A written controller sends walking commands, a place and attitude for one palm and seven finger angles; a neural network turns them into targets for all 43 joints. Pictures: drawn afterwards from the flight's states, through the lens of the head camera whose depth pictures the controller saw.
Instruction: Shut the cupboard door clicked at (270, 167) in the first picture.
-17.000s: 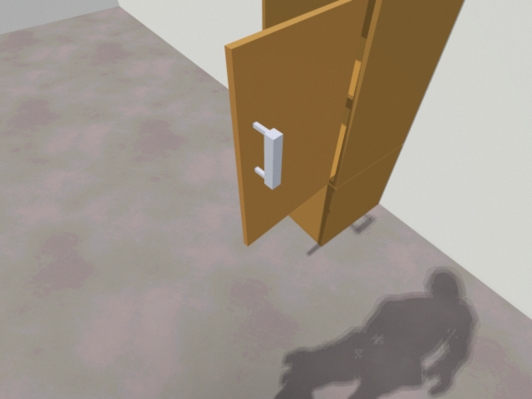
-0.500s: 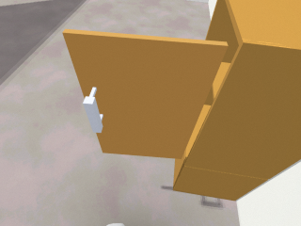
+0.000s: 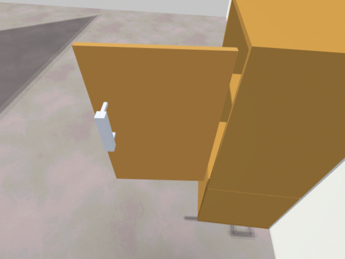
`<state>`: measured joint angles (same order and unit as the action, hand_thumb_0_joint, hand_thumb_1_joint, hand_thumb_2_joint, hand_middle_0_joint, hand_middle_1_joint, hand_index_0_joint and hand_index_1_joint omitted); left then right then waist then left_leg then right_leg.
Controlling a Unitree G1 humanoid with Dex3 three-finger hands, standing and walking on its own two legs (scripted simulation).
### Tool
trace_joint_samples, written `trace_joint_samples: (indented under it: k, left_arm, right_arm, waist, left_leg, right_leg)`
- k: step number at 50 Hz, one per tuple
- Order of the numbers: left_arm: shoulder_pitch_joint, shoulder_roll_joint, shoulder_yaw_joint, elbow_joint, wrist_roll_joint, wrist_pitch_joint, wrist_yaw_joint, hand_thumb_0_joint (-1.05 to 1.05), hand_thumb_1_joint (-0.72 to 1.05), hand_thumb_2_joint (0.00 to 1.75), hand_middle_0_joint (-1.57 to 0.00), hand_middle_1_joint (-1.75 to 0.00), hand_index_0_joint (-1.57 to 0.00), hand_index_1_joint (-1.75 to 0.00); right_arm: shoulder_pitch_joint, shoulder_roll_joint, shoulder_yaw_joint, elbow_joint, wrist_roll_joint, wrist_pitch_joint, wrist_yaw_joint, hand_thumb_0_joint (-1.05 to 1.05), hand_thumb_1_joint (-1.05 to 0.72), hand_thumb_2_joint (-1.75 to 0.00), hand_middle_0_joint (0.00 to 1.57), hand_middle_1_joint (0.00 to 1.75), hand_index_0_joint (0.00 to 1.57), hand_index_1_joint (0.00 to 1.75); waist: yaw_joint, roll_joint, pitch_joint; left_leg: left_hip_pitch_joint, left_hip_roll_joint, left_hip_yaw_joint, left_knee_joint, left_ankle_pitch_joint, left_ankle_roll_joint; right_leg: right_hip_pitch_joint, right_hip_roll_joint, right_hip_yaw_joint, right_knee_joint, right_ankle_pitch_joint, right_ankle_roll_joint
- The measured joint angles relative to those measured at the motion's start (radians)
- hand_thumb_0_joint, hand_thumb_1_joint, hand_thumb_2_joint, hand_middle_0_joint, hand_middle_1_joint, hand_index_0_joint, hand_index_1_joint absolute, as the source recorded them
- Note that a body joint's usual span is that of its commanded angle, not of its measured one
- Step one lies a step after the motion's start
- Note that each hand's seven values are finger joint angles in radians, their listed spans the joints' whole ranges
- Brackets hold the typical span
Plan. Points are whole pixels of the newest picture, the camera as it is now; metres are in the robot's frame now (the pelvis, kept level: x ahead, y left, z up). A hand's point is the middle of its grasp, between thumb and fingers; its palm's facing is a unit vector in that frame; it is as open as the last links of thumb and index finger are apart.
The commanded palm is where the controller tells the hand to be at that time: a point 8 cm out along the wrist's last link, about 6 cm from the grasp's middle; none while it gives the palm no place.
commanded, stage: come to a stop and stand still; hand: left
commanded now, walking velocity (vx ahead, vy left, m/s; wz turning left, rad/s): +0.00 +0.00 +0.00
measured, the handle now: (107, 127) +0.46 +0.22 +0.02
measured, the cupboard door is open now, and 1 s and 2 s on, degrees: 95 95 95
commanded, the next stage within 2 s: look again from close up in 1.72 s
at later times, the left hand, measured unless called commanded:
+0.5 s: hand out of the picture -0.03 +0.22 -0.17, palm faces +0.02 -0.98 -0.20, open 7.4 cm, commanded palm none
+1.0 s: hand out of the picture +0.06 +0.24 -0.17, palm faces +0.01 -0.98 -0.18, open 7.3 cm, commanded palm none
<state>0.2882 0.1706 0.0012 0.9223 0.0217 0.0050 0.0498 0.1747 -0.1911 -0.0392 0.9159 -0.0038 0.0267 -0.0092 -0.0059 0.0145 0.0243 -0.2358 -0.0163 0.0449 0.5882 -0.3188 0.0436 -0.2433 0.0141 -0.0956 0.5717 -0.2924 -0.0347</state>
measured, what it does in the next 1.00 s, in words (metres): shifts its weight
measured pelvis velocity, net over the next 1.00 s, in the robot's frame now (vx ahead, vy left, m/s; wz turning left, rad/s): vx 0.04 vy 0.07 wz -0.01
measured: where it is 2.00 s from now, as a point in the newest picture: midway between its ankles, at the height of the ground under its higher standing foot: outside the picture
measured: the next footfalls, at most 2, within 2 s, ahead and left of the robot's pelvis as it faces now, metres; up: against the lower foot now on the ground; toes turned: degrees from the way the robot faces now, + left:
none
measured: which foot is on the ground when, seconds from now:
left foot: down 0.00-1.00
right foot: down 0.00-1.00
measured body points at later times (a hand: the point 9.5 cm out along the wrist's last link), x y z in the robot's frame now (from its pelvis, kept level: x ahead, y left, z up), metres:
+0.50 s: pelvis -0.01 +0.04 +0.01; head +0.00 +0.06 +0.46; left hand -0.03 +0.28 -0.15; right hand -0.03 -0.19 -0.14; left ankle +0.00 +0.08 -0.73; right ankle +0.01 -0.10 -0.73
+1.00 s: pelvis +0.04 +0.07 +0.01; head +0.06 +0.09 +0.46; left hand +0.06 +0.29 -0.16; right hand +0.05 -0.17 -0.14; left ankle +0.00 +0.08 -0.73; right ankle +0.01 -0.09 -0.73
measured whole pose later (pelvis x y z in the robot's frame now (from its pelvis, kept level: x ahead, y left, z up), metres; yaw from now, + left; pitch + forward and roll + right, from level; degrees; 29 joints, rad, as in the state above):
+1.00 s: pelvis +0.04 +0.07 +0.01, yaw -1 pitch -1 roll -1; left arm 0.26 0.18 -0.01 1.05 0.00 0.02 0.05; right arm 0.26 -0.16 0.02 1.08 0.00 -0.03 -0.05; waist 0.00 -0.03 0.05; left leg -0.11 -0.12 0.08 0.40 -0.28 0.14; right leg -0.16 -0.05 0.00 0.46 -0.29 0.02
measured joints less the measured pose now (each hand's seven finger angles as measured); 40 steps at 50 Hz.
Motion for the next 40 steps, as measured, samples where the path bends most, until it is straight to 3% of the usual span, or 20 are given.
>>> trace_joint_samples:
  k: [3, 21, 40]
  left_arm:
    - [-0.018, 0.009, 0.001, 0.008, -0.005, 0.012, -0.006, 0.01, 0.91, 0.9, -0.2, -0.3, -0.2, -0.3]
    - [0.062, 0.021, 0.01, 0.076, -0.005, 0.016, -0.022, 0.01, 0.91, 0.9, -0.2, -0.3, -0.2, -0.3]
    - [0.017, -0.021, -0.021, 0.145, -0.009, 0.001, -0.008, 0.01, 0.91, 0.9, -0.2, -0.3, -0.2, -0.3]
  right_arm:
    - [0.034, 0.015, 0.023, 0.017, -0.012, -0.005, 0.004, 0.0, -0.91, -0.89, 0.2, 0.3, 0.19, 0.3]
    - [0.166, 0.007, 0.043, 0.117, -0.013, -0.002, -0.001, 0.0, -0.91, -0.89, 0.2, 0.3, 0.2, 0.3]
    - [0.089, 0.03, 0.059, 0.157, 0.0, -0.048, -0.022, 0.01, -0.92, -0.89, 0.2, 0.3, 0.2, 0.3]
  waist:
    - [0.012, -0.024, -0.016]
    - [-0.003, -0.018, 0.005]
    - [0.011, -0.044, 0.006]
  left_leg:
    - [0.013, -0.008, 0.013, -0.021, 0.021, 0.024]
    - [-0.001, -0.06, 0.026, -0.123, 0.096, 0.07]
    - [0.087, -0.094, 0.038, -0.182, 0.061, 0.097]
  right_leg:
    - [0.019, -0.006, 0.013, -0.04, 0.033, 0.012]
    - [-0.009, -0.031, 0.063, -0.102, 0.065, 0.027]
    - [0.06, -0.055, 0.093, -0.131, 0.044, 0.068]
